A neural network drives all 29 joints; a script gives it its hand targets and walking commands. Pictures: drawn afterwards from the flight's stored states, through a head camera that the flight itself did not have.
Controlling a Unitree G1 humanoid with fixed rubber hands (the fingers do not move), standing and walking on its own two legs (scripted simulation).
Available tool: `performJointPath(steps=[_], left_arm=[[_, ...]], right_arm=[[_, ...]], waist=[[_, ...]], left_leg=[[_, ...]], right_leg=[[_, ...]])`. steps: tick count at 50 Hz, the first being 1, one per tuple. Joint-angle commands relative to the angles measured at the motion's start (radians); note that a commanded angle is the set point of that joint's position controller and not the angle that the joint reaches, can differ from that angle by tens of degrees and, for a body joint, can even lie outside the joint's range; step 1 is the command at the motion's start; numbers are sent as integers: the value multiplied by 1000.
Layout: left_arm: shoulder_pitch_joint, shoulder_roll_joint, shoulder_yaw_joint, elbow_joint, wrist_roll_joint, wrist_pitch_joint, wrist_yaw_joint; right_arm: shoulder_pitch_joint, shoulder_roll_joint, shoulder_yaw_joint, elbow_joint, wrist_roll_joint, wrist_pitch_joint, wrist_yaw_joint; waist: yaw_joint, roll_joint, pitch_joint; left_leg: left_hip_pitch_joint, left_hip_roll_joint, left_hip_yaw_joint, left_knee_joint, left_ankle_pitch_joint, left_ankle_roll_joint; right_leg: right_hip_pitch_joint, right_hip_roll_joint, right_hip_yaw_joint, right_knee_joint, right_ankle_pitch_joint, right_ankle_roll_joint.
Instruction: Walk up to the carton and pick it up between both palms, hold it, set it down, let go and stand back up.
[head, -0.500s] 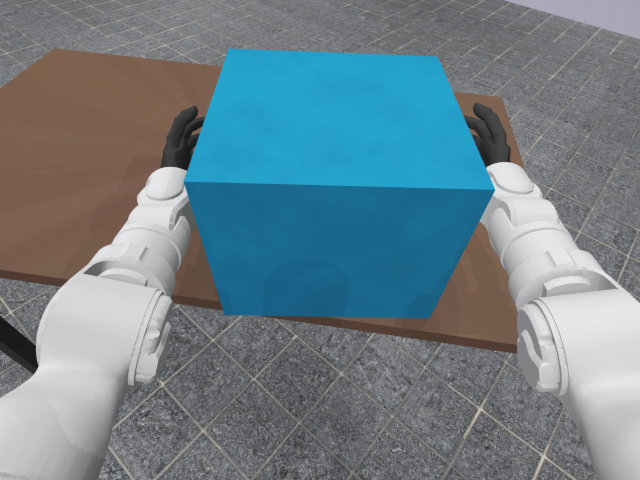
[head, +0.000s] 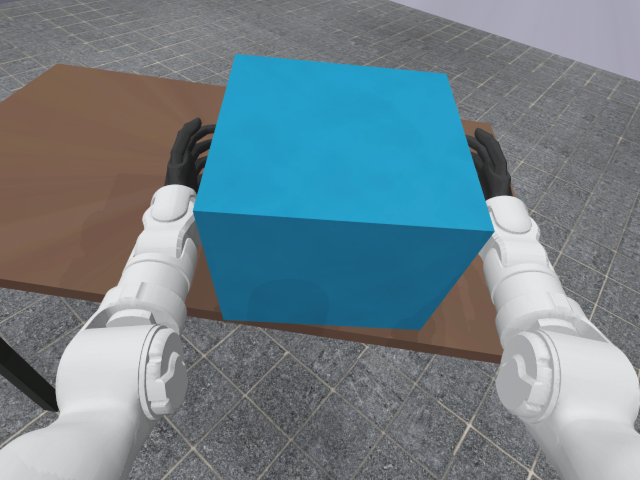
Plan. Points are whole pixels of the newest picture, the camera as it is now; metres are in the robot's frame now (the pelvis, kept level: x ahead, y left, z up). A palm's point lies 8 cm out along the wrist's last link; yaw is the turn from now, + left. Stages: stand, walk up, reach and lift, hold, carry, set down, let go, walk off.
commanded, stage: reach and lift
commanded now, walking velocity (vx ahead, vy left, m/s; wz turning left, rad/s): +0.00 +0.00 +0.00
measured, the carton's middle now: (332, 199) +0.48 +0.02 +0.11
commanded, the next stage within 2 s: none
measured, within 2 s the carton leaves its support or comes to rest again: neither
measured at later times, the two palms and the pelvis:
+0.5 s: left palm (168, 167) +0.41 +0.22 +0.19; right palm (496, 190) +0.42 -0.16 +0.20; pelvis +0.01 +0.01 +0.00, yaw +1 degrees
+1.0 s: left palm (163, 151) +0.39 +0.20 +0.23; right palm (537, 175) +0.39 -0.18 +0.25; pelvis -0.02 +0.00 +0.00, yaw +1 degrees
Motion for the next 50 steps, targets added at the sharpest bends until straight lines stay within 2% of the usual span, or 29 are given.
performJointPath(steps=[1,8,13,18,26,30,38,44,50], left_arm=[[-654,-558,-221,-255,35,45,-108],[-603,-597,-253,-344,23,151,-102],[-559,-628,-286,-412,1,234,-107],[-528,-646,-315,-496,-13,317,-115],[-542,-655,-342,-572,-25,410,-129],[-561,-654,-340,-578,-25,448,-133],[-609,-632,-314,-555,-47,508,-138],[-641,-611,-297,-553,-63,543,-141],[-666,-589,-295,-566,-79,568,-156]], right_arm=[[-628,482,245,-183,2,-69,129],[-660,476,301,-289,56,-19,124],[-681,477,349,-394,105,37,110],[-672,478,385,-468,156,109,95],[-672,481,406,-487,218,202,91],[-683,480,402,-463,239,240,96],[-757,513,414,-464,279,314,98],[-793,542,434,-473,319,370,87],[-808,559,449,-489,355,415,65]], waist=[[24,120,-546],[20,80,-529],[2,53,-532],[-20,60,-512],[-46,97,-450],[-51,112,-402],[-46,77,-382],[-46,60,-386],[-64,58,-392]], left_leg=[[8,-15,143,-5,365,-51],[45,-22,130,12,430,-53],[61,-30,115,23,469,-52],[83,-36,97,30,497,-59],[92,-39,76,12,428,-65],[74,-39,69,-10,344,-60],[8,-47,64,-52,181,-22],[-24,-54,60,-61,132,-3],[-30,-61,55,-61,123,3]], right_leg=[[496,0,-74,79,239,0],[534,17,-71,75,286,6],[580,28,-61,76,342,9],[594,37,-54,75,346,3],[565,40,-48,64,247,-6],[540,37,-43,55,165,-11],[551,28,-21,53,85,-1],[568,26,-3,55,69,5],[589,23,7,56,87,10]])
